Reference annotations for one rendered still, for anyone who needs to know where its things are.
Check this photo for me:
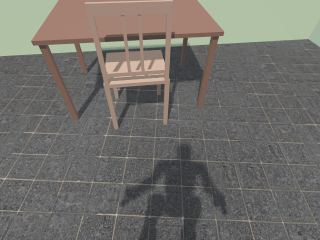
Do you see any chair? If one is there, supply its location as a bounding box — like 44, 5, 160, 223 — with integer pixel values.
85, 0, 173, 130

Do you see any table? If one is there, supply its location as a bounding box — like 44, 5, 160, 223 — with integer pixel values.
31, 0, 224, 121

